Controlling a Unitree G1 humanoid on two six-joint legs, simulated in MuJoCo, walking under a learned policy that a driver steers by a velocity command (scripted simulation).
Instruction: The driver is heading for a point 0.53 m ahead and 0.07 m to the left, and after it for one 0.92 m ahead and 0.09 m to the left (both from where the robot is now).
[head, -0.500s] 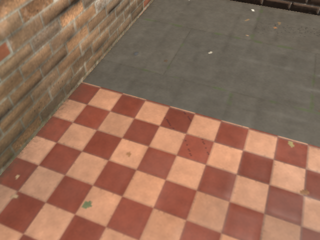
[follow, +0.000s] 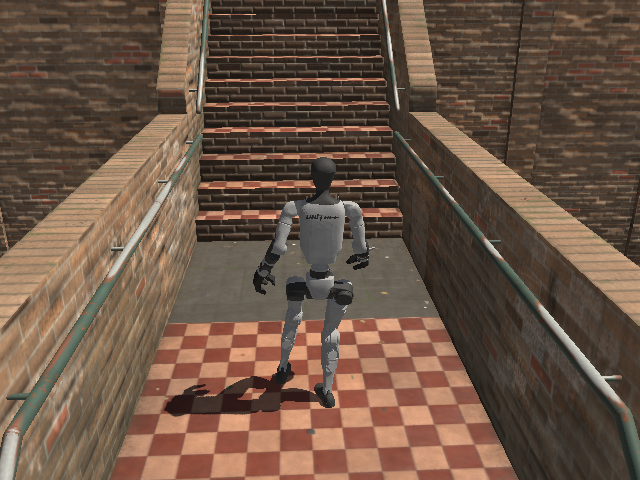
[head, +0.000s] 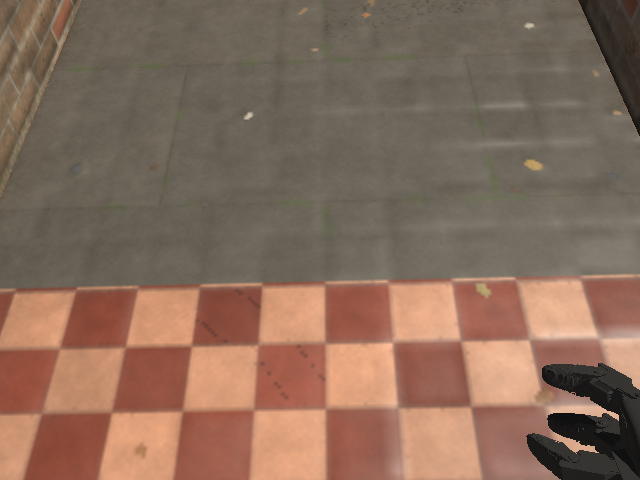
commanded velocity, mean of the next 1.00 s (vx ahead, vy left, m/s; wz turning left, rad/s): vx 0.86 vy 0.00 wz -0.07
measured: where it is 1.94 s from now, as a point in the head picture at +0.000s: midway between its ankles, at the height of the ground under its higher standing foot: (375, 218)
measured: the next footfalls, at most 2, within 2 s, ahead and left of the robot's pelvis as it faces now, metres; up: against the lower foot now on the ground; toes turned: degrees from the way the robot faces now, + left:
left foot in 0.18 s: +0.24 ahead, +0.17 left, +0.00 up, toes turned -9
right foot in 0.68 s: +0.67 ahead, -0.11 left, +0.00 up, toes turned -7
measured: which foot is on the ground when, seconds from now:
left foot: up 0.00-0.16, down 0.18-0.70, up 0.72-1.00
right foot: down 0.00-0.18, up 0.20-0.66, down 0.68-1.00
